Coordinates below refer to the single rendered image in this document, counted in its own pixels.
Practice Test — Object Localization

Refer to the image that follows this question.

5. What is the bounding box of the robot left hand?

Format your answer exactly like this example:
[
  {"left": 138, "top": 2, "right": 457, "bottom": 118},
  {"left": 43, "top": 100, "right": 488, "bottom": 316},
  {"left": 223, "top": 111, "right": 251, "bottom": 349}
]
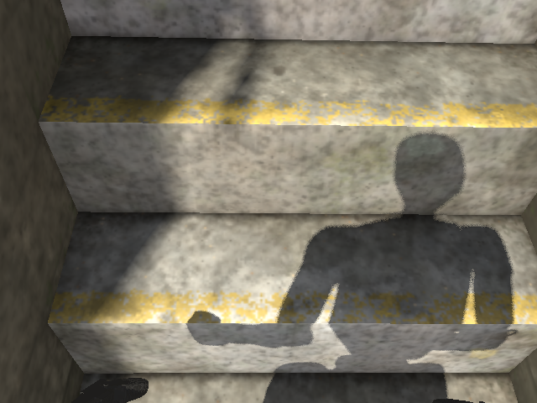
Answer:
[{"left": 71, "top": 378, "right": 149, "bottom": 403}]

